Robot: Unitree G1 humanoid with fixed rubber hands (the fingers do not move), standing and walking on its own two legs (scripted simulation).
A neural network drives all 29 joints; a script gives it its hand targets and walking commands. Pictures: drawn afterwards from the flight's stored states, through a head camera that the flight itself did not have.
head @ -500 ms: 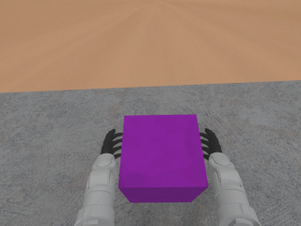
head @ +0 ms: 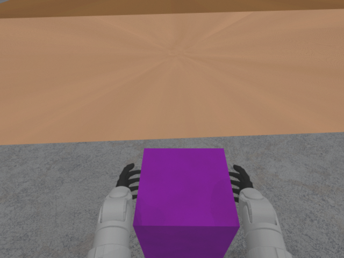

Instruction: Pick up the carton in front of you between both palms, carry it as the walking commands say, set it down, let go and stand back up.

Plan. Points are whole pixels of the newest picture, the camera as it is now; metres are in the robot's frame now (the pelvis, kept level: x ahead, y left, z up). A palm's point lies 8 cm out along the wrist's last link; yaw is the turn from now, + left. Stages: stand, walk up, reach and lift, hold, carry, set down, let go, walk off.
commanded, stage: reach and lift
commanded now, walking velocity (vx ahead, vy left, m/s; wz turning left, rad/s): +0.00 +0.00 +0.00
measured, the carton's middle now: (183, 206) +0.30 +0.00 -0.05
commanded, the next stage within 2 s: hold in 0.80 s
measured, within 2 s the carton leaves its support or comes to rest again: neither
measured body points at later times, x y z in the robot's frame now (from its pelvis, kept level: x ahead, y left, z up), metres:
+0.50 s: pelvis +0.01 +0.00 +0.01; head -0.02 +0.00 +0.45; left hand +0.32 +0.15 +0.03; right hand +0.31 -0.15 +0.03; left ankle +0.02 +0.13 -0.74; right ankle +0.02 -0.13 -0.74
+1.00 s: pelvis +0.01 +0.00 +0.01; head -0.04 +0.00 +0.45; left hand +0.31 +0.15 +0.05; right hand +0.31 -0.15 +0.05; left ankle +0.02 +0.13 -0.74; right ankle +0.02 -0.13 -0.74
